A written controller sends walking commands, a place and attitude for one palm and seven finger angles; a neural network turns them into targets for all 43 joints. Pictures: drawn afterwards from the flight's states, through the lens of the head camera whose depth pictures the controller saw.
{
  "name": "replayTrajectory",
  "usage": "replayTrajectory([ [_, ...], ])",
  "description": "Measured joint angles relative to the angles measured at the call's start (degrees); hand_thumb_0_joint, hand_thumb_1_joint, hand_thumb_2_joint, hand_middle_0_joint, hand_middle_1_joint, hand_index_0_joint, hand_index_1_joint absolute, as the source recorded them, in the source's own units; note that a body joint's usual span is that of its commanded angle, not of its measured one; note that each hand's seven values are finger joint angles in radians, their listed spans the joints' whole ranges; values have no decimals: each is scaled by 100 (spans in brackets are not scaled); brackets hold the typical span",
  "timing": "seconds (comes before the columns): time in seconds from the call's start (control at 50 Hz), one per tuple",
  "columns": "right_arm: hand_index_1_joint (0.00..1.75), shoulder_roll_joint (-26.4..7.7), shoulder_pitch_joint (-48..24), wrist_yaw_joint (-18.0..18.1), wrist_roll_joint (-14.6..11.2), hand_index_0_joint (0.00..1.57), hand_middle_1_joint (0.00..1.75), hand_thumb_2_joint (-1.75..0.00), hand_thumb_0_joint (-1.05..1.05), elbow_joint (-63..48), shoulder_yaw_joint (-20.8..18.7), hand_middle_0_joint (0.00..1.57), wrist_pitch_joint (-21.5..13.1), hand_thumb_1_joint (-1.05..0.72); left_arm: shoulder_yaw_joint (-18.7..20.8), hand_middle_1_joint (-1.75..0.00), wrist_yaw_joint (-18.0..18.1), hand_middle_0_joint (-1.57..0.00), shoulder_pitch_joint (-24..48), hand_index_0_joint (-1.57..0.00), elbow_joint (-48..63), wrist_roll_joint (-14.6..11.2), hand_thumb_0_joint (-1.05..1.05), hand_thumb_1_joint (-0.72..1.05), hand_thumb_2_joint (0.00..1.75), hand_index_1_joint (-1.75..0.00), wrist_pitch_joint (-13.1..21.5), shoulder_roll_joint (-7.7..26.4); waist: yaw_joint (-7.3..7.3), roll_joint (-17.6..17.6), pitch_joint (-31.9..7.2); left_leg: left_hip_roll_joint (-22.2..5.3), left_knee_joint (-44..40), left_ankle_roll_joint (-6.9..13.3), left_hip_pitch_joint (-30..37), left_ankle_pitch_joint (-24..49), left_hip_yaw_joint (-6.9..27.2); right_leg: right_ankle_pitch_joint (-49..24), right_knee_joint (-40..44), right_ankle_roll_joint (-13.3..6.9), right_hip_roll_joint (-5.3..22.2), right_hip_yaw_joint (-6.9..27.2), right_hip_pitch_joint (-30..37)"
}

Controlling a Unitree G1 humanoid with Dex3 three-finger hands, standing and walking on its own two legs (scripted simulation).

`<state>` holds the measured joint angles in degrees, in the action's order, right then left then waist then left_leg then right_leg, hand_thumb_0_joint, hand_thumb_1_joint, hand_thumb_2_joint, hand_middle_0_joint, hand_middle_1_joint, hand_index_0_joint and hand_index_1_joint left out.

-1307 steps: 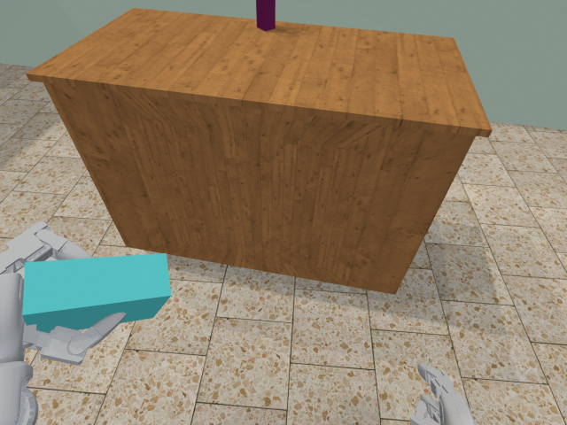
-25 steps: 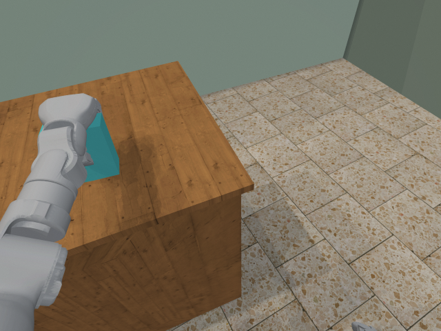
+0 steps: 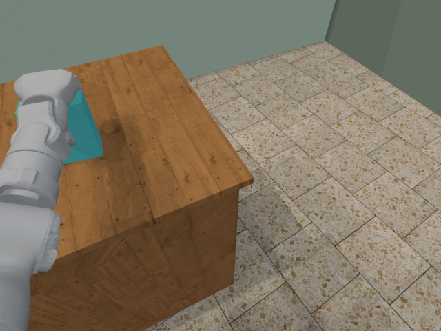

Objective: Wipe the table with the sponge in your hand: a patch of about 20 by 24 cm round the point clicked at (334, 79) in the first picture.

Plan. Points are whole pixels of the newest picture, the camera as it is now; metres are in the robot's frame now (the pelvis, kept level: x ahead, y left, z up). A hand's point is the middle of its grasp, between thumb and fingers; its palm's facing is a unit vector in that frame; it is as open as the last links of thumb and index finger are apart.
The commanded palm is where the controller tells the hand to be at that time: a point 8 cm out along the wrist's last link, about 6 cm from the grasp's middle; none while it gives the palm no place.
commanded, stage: wipe forward along the third lane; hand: left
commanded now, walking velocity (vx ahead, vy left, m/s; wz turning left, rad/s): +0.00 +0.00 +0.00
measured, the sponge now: (69, 138) +0.45 +0.30 +0.11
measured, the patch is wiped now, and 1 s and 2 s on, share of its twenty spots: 0.95 0.95 0.95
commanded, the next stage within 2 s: wipe back along the third lane in 0.02 s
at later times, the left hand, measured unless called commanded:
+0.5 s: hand (59, 115) +0.46 +0.30 +0.16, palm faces -0.03 +0.03 -1.00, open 9.2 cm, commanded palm +0.43 +0.28 +0.18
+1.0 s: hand (63, 135) +0.41 +0.27 +0.16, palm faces +0.03 +0.02 -1.00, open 9.2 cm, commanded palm +0.37 +0.25 +0.18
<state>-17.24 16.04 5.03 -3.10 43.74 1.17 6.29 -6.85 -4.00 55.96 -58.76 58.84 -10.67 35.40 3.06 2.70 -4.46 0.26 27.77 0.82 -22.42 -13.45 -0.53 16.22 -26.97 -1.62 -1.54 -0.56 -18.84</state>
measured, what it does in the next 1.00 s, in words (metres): stands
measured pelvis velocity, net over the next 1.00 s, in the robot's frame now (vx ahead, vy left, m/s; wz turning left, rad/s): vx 0.02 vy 0.00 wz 0.02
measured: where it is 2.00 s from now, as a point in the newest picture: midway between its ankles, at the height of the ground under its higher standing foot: outside the picture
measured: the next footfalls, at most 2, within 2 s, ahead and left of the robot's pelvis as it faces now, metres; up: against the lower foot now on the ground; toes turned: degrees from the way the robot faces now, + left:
none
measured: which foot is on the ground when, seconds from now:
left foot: down 0.00-1.00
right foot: down 0.00-1.00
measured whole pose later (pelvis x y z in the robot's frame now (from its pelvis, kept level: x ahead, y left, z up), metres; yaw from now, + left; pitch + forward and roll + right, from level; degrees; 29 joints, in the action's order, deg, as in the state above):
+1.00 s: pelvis +0.02 +0.00 +0.00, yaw +1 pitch +4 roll +1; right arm -16.6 5.8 2.8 -3.9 37.8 3.7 7.3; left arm -12.7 -5.6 36.4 -26.0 55.5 -27.2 28.2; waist -3.2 4.1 -5.0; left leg 1.8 28.1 1.2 -16.1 -16.1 0.0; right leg 19.7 -28.1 -1.2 -0.1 -1.1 -12.6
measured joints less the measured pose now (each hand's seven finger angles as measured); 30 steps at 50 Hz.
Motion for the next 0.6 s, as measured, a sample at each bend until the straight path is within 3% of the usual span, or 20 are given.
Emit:
replayTrajectory([
  [0.2, 30, 32, 205, -44, 31, 20, 30, -90, 1, 0, -41, 20, -6, -91, 85, -142, 35, -83, 312, -85, -368, 102, 1, -49, 114, -144, 75, 227, 122, -35, -49, -24, 92, 29, -220, -62, -53, -8, -3, 30, -20, 55, -199],
  [0.34, 30, 11, 351, -119, 6, 20, 30, -90, 1, 4, -105, 20, 67, -91, 98, -144, 228, -82, -333, -83, 322, -91, 1, -48, 114, -146, 16, 111, -31, 38, -96, -15, 57, 64, -12, -144, -138, 36, 49, 63, -7, 144, -9],
  [0.42, 30, 23, 220, -150, -33, 20, 30, -90, 1, 53, -64, 20, 87, -91, 60, -146, 295, -80, -594, -81, 659, -253, 0, -47, 114, -148, -190, -26, -110, 48, -82, 22, -14, 82, 175, -157, -135, 65, 101, 78, 28, 141, 176],
  [0.6, 30, 29, -335, -200, -54, 20, 29, -90, 1, -201, 16, 20, 95, -91, -170, -148, 101, -78, -1077, -79, 1576, -316, -1, -46, 113, -151, -773, -339, -284, 90, -96, 101, -82, 107, 404, -180, -100, 139, 114, 103, 103, 103, 401],
])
